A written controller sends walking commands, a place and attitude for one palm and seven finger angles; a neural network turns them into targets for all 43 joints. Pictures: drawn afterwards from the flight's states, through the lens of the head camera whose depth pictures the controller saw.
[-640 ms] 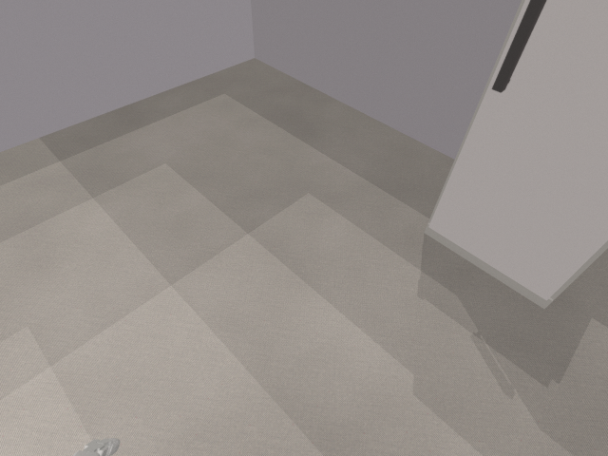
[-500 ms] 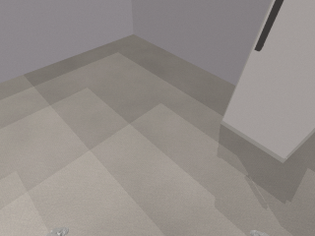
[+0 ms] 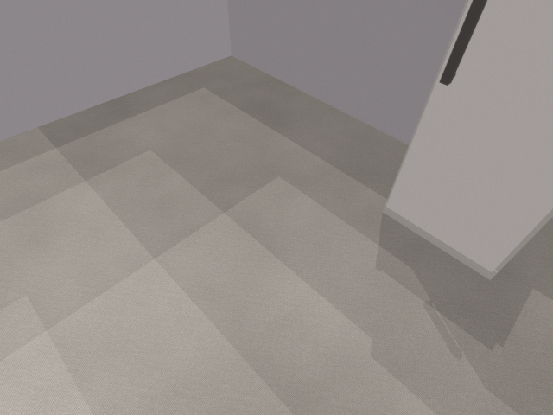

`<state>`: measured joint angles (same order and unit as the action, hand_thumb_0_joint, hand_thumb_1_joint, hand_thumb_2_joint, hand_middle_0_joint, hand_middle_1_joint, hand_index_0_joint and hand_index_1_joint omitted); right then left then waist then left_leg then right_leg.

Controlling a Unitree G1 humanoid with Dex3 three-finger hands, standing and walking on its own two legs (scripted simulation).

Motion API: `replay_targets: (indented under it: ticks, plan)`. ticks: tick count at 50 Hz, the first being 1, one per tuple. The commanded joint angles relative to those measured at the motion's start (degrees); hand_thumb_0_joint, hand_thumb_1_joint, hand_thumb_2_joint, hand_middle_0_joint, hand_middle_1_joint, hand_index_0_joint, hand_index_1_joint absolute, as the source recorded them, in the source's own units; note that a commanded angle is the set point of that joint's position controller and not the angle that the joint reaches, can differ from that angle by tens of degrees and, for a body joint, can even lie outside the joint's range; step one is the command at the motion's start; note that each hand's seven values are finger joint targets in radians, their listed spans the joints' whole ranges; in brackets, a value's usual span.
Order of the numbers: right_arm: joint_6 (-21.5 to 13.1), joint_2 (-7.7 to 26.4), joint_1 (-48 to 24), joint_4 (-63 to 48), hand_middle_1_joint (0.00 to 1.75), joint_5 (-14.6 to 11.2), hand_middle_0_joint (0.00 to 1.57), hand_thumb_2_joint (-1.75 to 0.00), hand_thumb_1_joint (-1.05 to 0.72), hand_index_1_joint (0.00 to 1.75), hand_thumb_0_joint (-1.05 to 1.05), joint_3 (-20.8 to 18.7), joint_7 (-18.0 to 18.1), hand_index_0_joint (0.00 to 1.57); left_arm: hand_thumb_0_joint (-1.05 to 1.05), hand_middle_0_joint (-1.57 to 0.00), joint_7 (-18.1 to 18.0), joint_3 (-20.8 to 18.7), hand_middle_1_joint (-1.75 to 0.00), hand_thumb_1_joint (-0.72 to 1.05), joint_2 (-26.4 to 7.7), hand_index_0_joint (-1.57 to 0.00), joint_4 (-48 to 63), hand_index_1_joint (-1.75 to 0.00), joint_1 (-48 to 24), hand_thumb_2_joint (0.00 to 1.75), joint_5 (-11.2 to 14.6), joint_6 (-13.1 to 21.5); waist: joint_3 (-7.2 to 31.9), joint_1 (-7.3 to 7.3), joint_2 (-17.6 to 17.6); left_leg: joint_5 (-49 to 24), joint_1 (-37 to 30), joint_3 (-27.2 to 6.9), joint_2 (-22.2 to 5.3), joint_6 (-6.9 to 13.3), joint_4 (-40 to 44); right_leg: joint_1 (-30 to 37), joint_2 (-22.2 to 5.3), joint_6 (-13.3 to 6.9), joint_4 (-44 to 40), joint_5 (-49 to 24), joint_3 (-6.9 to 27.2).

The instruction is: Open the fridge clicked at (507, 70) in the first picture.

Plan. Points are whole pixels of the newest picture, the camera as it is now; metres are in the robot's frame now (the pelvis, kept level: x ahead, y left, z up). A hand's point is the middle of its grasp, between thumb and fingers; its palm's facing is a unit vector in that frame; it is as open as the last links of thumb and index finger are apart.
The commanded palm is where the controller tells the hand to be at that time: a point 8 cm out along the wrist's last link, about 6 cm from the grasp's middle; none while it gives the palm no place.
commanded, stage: stand and wait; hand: left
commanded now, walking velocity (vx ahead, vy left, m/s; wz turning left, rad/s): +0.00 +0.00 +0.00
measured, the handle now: (477, 13) +1.10 -0.49 +0.17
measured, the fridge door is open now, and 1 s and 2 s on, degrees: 0 0 0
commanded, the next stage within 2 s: look at it before walking up in 0.24 s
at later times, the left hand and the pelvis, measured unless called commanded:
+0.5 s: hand out of the picture +0.07 +0.24 -0.16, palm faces -0.02 -0.94 -0.33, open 7.4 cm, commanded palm none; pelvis +0.00 +0.00 +0.00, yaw +0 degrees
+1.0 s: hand out of the picture +0.08 +0.24 -0.16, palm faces -0.01 -0.95 -0.32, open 7.4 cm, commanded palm none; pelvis +0.01 +0.00 +0.00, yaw +0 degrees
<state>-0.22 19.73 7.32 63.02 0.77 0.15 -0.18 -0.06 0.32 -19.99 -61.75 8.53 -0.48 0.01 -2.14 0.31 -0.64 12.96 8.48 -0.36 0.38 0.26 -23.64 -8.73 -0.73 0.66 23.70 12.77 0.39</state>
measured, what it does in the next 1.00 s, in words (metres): stands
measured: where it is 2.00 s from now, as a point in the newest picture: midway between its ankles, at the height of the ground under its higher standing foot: (290, 382)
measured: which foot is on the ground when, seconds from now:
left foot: down 0.00-1.00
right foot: down 0.00-1.00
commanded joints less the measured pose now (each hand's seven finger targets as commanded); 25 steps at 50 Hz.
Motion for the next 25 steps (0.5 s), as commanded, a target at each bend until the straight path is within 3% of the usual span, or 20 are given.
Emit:
replay_targets:
  ticks: [1, 15, 25]
  plan:
    - [-1.7, 11.6, -4.1, -3.8, 0.30, -0.3, 0.20, -0.90, -0.90, 0.30, 0.00, -2.4, 0.8, 0.20, 0.00, -0.20, -0.5, -2.3, -0.30, 0.90, -11.6, -0.20, 3.6, -0.30, -3.4, 0.90, 0.0, 1.4, 3.2, -0.14, 0.7, -6.1, 0.7, -5.5, -6.6, 1.7, 5.0, 0.2, -6.4, -2.4, -4.4, -4.8, 5.3]
    - [-1.6, 11.5, -3.5, -2.9, 0.30, -0.2, 0.20, -0.90, -0.90, 0.30, 0.00, -2.3, 0.7, 0.20, 0.00, -0.20, -0.5, -2.3, -0.30, 0.90, -11.5, -0.20, 3.2, -0.30, -3.5, 0.90, -0.2, 1.4, 2.5, -0.16, 0.4, -4.2, 1.0, -6.0, -6.6, 1.5, 5.7, -1.1, -6.2, -2.4, -5.7, -1.2, 6.0]
    - [-1.7, 11.5, -3.7, -2.9, 0.30, -0.3, 0.20, -0.90, -0.90, 0.30, 0.00, -2.3, 0.7, 0.20, 0.00, -0.20, -0.5, -2.3, -0.30, 0.90, -11.4, -0.20, 3.1, -0.30, -3.4, 0.90, -0.2, 1.5, 3.4, -0.19, 0.3, -7.1, -0.3, -5.6, -7.0, 1.4, 5.6, -0.4, -6.3, -2.3, -5.3, -5.2, 5.4]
